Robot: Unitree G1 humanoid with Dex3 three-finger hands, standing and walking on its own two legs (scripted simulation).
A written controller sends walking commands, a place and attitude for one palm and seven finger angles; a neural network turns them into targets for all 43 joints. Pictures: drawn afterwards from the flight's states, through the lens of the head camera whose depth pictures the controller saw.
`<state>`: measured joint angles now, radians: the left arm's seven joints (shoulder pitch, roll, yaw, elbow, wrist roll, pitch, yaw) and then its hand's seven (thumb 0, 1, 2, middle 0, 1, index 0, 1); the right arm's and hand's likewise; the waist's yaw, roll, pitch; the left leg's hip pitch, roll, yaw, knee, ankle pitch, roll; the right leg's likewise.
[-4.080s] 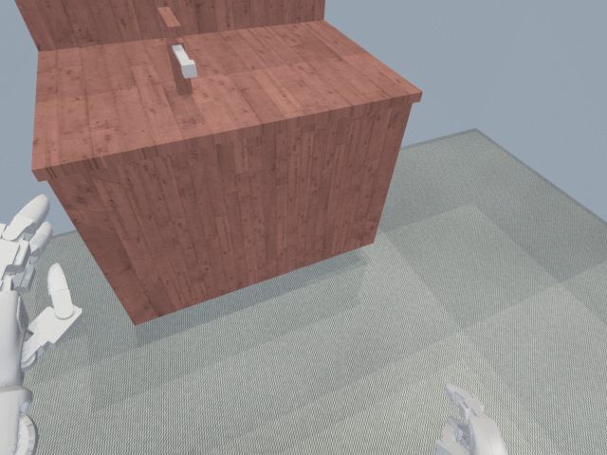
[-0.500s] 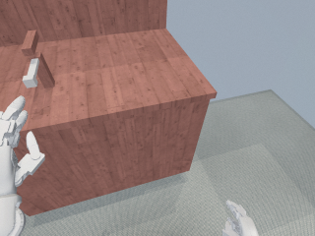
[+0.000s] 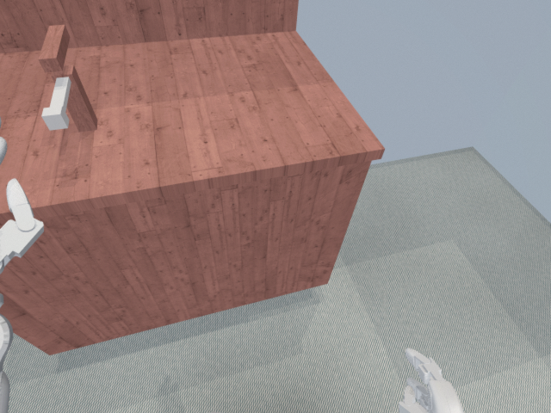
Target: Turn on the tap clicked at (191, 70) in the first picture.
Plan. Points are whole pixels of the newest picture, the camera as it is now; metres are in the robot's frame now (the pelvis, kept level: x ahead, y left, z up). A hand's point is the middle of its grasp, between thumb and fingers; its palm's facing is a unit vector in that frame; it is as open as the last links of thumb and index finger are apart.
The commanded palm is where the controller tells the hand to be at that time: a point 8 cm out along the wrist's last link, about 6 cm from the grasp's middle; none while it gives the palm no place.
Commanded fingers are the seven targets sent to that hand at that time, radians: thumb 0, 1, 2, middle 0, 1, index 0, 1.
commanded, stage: look again from close up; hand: left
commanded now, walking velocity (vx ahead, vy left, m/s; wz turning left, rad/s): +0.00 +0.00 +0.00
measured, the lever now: (55, 118) +0.49 +0.44 +0.12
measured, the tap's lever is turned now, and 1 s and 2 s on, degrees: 0 0 0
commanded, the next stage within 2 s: shuffle to correct the standing spot in 0.12 s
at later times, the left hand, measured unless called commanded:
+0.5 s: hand (78, 199) +0.30 +0.28 +0.16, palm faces +0.42 -0.85 -0.31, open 7.4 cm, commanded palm +0.23 +0.32 +0.18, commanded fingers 0.00 0.90 0.90 -0.20 -0.30 -0.20 -0.30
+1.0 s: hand (63, 135) +0.39 +0.34 +0.18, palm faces +0.46 -0.81 -0.35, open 7.4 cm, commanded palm +0.31 +0.37 +0.18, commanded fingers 0.00 0.90 0.90 -0.20 -0.30 -0.20 -0.30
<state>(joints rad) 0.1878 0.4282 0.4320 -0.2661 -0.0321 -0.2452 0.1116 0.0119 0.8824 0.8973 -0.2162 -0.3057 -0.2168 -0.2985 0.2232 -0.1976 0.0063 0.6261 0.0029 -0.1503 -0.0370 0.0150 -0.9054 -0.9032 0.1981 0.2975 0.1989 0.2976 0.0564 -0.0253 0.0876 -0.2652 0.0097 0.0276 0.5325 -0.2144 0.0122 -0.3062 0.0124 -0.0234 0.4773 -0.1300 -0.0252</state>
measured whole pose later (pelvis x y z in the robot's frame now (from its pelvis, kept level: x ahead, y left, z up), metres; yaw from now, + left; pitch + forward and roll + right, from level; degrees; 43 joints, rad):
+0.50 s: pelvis +0.08 +0.03 +0.00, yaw +1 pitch +0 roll -1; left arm 0.35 0.32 0.33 -0.41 -0.02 -0.25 0.09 0.01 0.89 0.90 -0.21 -0.31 -0.21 -0.30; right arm 0.22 -0.19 0.02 0.59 -0.01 -0.16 -0.01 0.01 -0.90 -0.90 0.20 0.30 0.20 0.30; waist 0.04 -0.03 0.02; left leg -0.20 -0.03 0.01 0.55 -0.35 0.05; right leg -0.24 0.00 0.00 0.51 -0.26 0.02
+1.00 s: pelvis +0.16 +0.08 -0.02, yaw +1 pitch -3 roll +1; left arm 0.28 0.39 0.44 -0.49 -0.04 -0.23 0.11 0.01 0.88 0.90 -0.21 -0.31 -0.21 -0.30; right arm 0.15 -0.12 0.00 0.60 0.00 -0.10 0.01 0.01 -0.91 -0.90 0.20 0.30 0.20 0.30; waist 0.02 -0.06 0.13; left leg -0.34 -0.02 0.04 0.71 -0.31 0.03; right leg -0.43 -0.02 0.01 1.15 -0.51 0.00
